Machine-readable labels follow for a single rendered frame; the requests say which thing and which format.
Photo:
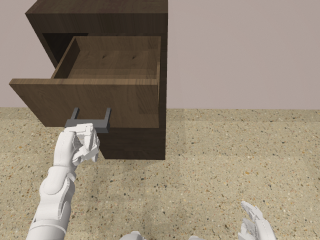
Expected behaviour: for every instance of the cabinet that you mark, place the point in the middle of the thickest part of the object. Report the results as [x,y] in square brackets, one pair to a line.
[55,22]

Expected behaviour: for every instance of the robot left shin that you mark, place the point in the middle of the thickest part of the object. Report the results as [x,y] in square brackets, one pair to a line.
[135,232]

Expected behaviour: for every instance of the robot left hand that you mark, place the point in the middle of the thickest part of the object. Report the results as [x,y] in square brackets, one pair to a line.
[82,138]

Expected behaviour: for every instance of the drawer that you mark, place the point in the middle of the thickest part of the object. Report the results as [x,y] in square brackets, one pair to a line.
[99,72]

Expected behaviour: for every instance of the robot left forearm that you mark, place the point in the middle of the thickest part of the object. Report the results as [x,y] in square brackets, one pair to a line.
[53,213]

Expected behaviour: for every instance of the robot right hand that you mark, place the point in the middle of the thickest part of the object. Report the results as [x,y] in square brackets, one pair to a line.
[261,229]

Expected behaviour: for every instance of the handle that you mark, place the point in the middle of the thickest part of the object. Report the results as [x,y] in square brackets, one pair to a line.
[100,125]

